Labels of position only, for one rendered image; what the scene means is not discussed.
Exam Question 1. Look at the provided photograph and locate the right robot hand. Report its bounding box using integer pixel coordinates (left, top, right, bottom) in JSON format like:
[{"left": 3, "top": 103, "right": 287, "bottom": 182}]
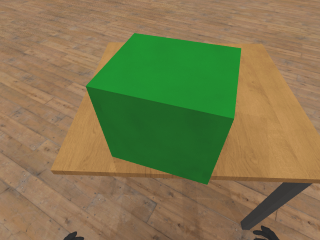
[{"left": 253, "top": 225, "right": 279, "bottom": 240}]

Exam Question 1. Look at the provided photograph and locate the carton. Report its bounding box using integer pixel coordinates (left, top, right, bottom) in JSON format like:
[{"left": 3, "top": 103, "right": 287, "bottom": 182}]
[{"left": 86, "top": 33, "right": 241, "bottom": 185}]

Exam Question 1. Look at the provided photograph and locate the table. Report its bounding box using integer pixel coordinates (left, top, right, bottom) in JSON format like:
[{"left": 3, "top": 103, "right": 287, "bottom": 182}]
[{"left": 50, "top": 42, "right": 320, "bottom": 230}]

